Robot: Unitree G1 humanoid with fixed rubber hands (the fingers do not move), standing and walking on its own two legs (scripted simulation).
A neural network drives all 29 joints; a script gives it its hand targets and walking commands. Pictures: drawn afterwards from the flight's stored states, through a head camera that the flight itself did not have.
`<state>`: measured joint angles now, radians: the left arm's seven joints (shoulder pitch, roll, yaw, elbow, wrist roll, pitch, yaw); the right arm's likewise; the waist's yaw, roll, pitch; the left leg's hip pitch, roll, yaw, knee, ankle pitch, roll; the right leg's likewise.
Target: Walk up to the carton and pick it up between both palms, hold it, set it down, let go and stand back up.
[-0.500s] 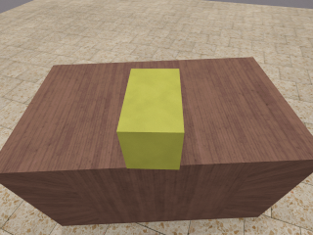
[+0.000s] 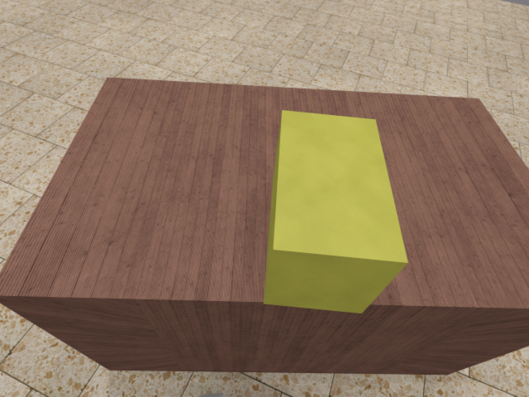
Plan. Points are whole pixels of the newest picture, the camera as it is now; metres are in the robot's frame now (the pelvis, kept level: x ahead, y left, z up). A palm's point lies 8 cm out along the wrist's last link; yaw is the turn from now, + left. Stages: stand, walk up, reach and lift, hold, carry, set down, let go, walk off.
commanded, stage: walk up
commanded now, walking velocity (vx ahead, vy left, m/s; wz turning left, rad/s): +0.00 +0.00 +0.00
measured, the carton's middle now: (320, 209) +0.43 -0.06 +0.00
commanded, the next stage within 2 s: none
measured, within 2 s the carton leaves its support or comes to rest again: neither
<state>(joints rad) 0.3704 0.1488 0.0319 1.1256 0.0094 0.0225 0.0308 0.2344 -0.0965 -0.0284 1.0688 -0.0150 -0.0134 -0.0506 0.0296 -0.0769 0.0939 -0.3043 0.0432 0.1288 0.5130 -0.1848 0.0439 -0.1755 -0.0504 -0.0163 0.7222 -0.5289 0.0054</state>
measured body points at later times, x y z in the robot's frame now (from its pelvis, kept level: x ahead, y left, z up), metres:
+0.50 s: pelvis +0.03 +0.01 +0.01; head +0.04 +0.01 +0.46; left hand +0.03 +0.22 -0.15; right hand +0.00 -0.19 -0.15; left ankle +0.06 +0.09 -0.74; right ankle -0.01 -0.10 -0.74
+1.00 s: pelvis +0.06 +0.01 +0.01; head +0.08 +0.02 +0.46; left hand +0.04 +0.21 -0.16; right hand +0.04 -0.19 -0.16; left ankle +0.06 +0.09 -0.74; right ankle -0.01 -0.10 -0.73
